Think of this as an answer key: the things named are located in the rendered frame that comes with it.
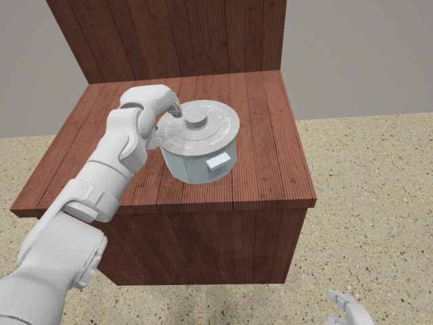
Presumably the left robot forearm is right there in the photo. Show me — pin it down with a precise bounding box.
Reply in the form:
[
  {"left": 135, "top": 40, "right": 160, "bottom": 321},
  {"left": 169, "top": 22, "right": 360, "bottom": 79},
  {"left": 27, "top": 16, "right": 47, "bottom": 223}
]
[{"left": 17, "top": 100, "right": 156, "bottom": 267}]

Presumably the right robot hand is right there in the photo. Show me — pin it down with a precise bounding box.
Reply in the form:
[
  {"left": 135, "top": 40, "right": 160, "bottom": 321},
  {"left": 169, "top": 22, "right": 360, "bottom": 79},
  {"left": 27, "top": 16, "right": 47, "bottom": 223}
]
[{"left": 324, "top": 290, "right": 375, "bottom": 325}]

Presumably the pot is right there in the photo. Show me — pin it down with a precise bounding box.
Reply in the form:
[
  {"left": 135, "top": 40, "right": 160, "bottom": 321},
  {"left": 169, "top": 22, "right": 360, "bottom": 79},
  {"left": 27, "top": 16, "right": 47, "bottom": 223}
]
[{"left": 160, "top": 138, "right": 237, "bottom": 185}]

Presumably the left robot hand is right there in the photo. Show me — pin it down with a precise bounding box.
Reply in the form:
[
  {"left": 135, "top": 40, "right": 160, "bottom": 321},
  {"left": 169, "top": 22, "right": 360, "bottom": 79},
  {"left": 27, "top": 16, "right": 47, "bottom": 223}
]
[{"left": 120, "top": 85, "right": 183, "bottom": 150}]

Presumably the table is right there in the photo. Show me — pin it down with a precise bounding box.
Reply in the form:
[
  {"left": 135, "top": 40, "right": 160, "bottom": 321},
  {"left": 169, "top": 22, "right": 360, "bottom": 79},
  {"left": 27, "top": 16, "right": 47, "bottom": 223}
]
[{"left": 9, "top": 0, "right": 317, "bottom": 286}]

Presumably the knob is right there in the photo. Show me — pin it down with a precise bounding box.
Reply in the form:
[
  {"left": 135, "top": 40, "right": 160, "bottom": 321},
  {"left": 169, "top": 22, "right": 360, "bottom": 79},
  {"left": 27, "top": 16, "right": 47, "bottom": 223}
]
[{"left": 185, "top": 108, "right": 208, "bottom": 128}]

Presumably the lid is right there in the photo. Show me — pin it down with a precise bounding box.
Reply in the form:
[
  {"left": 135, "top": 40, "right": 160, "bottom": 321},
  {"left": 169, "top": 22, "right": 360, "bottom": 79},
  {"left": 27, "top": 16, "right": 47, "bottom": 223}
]
[{"left": 156, "top": 100, "right": 240, "bottom": 158}]

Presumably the robot left upper arm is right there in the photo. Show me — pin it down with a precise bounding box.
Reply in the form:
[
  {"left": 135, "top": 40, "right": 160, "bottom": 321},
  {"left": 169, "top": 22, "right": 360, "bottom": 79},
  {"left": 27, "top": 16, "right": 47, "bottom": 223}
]
[{"left": 0, "top": 211, "right": 108, "bottom": 325}]

